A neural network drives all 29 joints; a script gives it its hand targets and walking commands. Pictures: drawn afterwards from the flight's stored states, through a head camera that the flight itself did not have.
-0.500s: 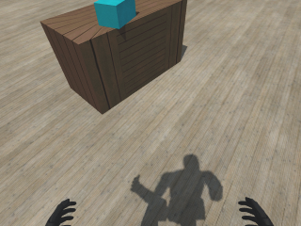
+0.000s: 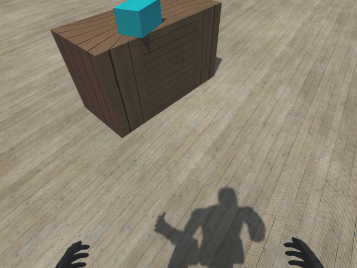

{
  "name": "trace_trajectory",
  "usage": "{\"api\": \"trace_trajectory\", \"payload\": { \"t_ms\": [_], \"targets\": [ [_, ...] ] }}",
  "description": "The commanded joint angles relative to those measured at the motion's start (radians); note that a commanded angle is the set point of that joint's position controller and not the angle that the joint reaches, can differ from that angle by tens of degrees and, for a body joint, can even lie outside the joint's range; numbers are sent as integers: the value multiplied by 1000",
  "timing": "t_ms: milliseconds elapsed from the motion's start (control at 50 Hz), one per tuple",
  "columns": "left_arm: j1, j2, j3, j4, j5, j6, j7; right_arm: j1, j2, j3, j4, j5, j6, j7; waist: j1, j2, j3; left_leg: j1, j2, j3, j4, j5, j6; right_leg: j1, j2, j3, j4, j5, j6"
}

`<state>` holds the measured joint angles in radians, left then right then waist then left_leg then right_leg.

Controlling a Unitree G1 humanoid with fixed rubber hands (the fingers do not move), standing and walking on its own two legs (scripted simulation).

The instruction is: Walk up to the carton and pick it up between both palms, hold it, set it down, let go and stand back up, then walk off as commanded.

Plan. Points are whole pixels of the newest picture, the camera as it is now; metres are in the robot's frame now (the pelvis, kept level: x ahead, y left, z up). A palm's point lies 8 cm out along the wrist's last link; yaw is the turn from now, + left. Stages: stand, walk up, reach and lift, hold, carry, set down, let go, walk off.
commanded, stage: stand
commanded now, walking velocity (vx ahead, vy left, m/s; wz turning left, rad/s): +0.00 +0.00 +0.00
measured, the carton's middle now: (139, 16) +1.54 +0.24 +0.00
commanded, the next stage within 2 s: walk up in 0.10 s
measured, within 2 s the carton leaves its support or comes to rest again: neither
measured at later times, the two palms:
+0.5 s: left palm out of the picture +0.14 +0.30 -0.05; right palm out of the picture +0.08 -0.34 -0.10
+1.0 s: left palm out of the picture +0.11 +0.29 -0.10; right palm (287, 177) +0.38 -0.30 -0.08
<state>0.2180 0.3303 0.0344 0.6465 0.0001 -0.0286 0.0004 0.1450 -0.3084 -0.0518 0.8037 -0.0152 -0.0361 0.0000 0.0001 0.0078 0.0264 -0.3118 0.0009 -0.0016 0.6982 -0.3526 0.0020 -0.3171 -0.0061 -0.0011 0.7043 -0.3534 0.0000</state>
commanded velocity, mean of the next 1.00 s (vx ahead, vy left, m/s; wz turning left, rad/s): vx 0.00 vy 0.00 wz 0.00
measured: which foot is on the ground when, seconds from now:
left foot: down 0.00-0.52, up 0.54-0.84, down 0.86-1.00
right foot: down 0.00-0.86, up 0.88-1.00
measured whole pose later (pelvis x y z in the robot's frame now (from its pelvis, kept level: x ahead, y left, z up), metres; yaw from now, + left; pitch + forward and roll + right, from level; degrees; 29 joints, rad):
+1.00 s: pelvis +0.15 -0.05 -0.02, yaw +20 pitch -4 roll +3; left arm 0.31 0.45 0.08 0.67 0.00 -0.04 -0.07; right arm 0.23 -0.43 -0.06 0.80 -0.02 -0.09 0.02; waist 0.06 -0.08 0.07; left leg -0.40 -0.02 0.04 0.79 -0.33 0.05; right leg -0.47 -0.07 -0.02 1.19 -0.52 -0.06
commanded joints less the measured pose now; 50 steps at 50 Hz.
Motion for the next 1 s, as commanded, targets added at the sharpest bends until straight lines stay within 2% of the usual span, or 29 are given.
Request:
{"api": "trace_trajectory", "payload": {
  "t_ms": [0, 200, 220, 260, 280, 300, 320, 360, 380, 440, 480, 500, 520, 540, 580, 620, 640, 660, 680, 700, 760, 800, 820, 840, 860, 880, 920, 940, 980],
  "targets": [
    [-80, 183, 42, 13, 19, -32, 14, -97, -255, -48, -28, 4, -14, 6, 12, 4, -23, 21, 96, -120, -197, 134, 61, 34, -90, 86, -203, 136, -70],
    [-104, 200, 51, 26, 18, -34, 8, -50, -241, -38, -1, 10, -13, 7, -15, -33, -28, 26, 96, -116, -200, 157, 61, 53, -88, 88, -198, 177, -63],
    [-69, 201, 48, 32, 19, -42, 11, -63, -222, -37, -12, -5, -15, 7, -11, 29, -47, 61, 96, -113, -205, 188, 63, 49, -105, 98, -210, 163, -54],
    [-47, 213, 49, 47, 17, -38, 15, -64, -257, -42, 3, 1, -12, 0, 10, -34, -20, 24, 112, -133, -211, 184, 72, 73, -90, 85, -199, 177, -56],
    [-64, 358, 125, -54, 60, -43, -25, 112, -372, -82, -45, 3, -21, 39, -12, -53, -77, -47, 127, -354, -209, -247, 145, 76, -73, 101, -88, -300, -97],
    [-92, 334, 136, -62, 72, -44, -34, 121, -420, -97, -59, -9, -23, 48, -32, 48, -35, -79, 125, -470, -287, -501, 160, -12, -49, 135, -28, -425, -105],
    [-118, 314, 136, -65, 67, -46, -46, 94, -411, -92, -88, -1, -23, 49, -20, 32, 95, -135, 156, -546, -369, -559, 166, -109, -6, 100, 52, -336, -87],
    [-157, 261, 126, -86, 59, -49, -60, 113, -418, -102, -96, -11, -34, 52, -30, 175, 154, -19, 257, -730, -484, -597, 252, -329, 21, 96, 213, -226, -56],
    [-174, 262, 122, -76, 46, -54, -65, 119, -415, -106, -95, -19, -46, 49, -18, 123, 105, 11, 267, -778, -518, -547, 273, -315, 29, 101, 185, -234, -54],
    [-96, 265, 125, -56, 39, -68, -70, 141, -396, -98, -84, -15, -50, 52, -1, 177, 5, 121, 236, -631, -412, -319, 251, -210, 9, 97, 26, -196, -65],
    [37, 269, 131, -9, 35, -79, -71, 24, -379, -88, -126, -7, -37, 52, 94, 139, 13, -186, 146, -440, -316, -253, 161, 190, 14, 98, -222, -21, -93],
    [180, 362, 165, 25, 49, -86, -50, -37, -295, -53, -155, 3, -32, 50, 212, -93, 7, -517, -11, -235, -63, -238, 47, 520, -91, 274, -433, -262, -111],
    [191, 450, 172, 24, 59, -90, -35, -44, -236, -41, -154, 8, -28, 36, 202, -288, 26, -713, -96, -39, 281, -180, 8, 583, -378, 607, -569, -377, -135],
    [143, 448, 177, -16, 49, -86, -27, -24, -310, -39, -142, 1, -31, 27, 161, -112, 87, -712, 13, -74, 389, -148, -1, 490, -460, 591, -543, -190, -173],
    [59, 386, 152, -32, 48, -81, -31, 88, -340, -48, -116, 17, -46, 38, 82, -25, 31, -544, 70, -63, 375, -54, 10, 415, -400, 416, -488, -14, -164],
    [60, 323, 142, -19, 46, -74, -29, 120, -330, -51, -93, 18, -42, 56, 78, -122, -17, -477, 85, -13, 279, -25, 12, 473, -275, 162, -405, 283, -112],
    [88, 315, 140, -14, 46, -72, -31, 81, -304, -49, -106, 18, -36, 62, 108, -174, 13, -483, 88, 18, 199, 20, 13, 435, -279, 108, -423, 253, -127],
    [109, 330, 142, -9, 46, -69, -33, 58, -299, -49, -102, 23, -35, 64, 113, -121, 38, -456, 92, 32, 201, 40, 13, 392, -292, 94, -432, 302, -114],
    [84, 328, 145, -25, 48, -62, -42, 55, -294, -49, -107, 22, -31, 65, 107, -196, 32, -453, 89, 51, 133, 42, 3, 396, -268, 34, -406, 244, -155],
    [96, 351, 144, -36, 47, -58, -45, 18, -294, -48, -104, 26, -32, 67, 108, -152, 37, -375, 95, 57, 77, 71, 12, 340, -300, 35, -406, 262, -166],
    [40, 353, 143, -35, 40, -52, -48, 50, -290, -47, -86, 29, -41, 63, 58, -151, 105, -250, 84, 97, -23, 133, 43, 225, -268, -66, -350, 359, -114],
    [0, 349, 130, -52, 34, -41, -49, 202, -306, -66, -36, 14, -51, 45, -46, -114, -7, 76, -2, 159, -106, 183, 59, 128, -206, -161, -81, 576, -87],
    [39, 303, 103, -51, 33, -37, -45, 348, -324, -82, 1, -2, -55, 28, -105, 24, -67, 300, -46, 111, -116, 76, 108, -3, -169, -183, 185, 581, -76],
    [50, 252, 87, -62, 38, -39, -55, 466, -435, -126, 32, -10, -56, 5, -187, 167, -94, 389, 87, -173, -185, -161, 162, -211, -86, -166, 492, 285, -63],
    [-6, 239, 88, -101, 28, -45, -60, 414, -512, -132, -1, -2, -56, -8, -158, 262, -67, 434, 277, -692, -368, -425, 272, -498, 16, -60, 688, -190, -17],
    [-81, 346, 98, -116, 24, -42, -57, 312, -521, -123, -20, 34, -53, -14, -129, 53, -12, 277, 387, -864, -480, -506, 367, -546, -48, 102, 703, -176, -3],
    [-6, 373, 97, -72, 27, -38, -61, 193, -479, -108, -43, 36, -61, -21, -42, 2, 74, 183, 381, -683, -456, -429, 324, -563, -111, 89, 638, -133, 3],
    [18, 366, 105, -53, 36, -31, -65, 130, -429, -80, -65, 20, -71, -24, 2, 25, 105, 33, 309, -574, -455, -365, 278, -443, -143, 102, 506, -157, -12],
    [55, 363, 116, -17, 46, -25, -90, 102, -443, -85, -82, 7, -81, -18, 13, 125, 68, -99, 253, -468, -438, -363, 253, -309, -146, 74, 409, -98, -7]
  ]
}}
